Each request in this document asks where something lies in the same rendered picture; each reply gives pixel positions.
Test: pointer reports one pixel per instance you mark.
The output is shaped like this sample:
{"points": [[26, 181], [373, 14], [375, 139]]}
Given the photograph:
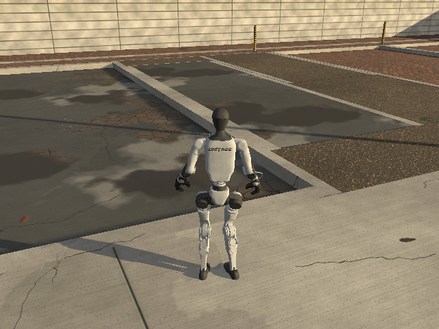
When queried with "left robot forearm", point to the left robot forearm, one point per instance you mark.
{"points": [[183, 176]]}

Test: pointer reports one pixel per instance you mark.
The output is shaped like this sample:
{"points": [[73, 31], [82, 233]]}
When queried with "robot right upper arm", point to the robot right upper arm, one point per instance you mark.
{"points": [[241, 145]]}

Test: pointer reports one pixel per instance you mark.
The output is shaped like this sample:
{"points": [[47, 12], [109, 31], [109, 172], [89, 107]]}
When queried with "left robot hand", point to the left robot hand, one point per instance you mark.
{"points": [[177, 185]]}

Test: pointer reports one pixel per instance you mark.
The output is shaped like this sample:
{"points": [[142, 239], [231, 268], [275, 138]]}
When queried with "right robot forearm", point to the right robot forearm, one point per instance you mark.
{"points": [[253, 177]]}

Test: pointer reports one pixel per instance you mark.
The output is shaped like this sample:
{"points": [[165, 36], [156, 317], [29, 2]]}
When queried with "robot left upper arm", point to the robot left upper arm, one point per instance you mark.
{"points": [[194, 154]]}

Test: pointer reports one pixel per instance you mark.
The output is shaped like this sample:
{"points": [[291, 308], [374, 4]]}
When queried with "right robot hand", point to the right robot hand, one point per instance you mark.
{"points": [[257, 188]]}

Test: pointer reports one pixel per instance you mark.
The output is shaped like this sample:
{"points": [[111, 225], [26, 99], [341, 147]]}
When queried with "right robot thigh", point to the right robot thigh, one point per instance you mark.
{"points": [[230, 213]]}

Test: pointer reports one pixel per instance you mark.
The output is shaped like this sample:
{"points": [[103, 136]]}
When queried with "left robot shin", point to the left robot shin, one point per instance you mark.
{"points": [[203, 249]]}

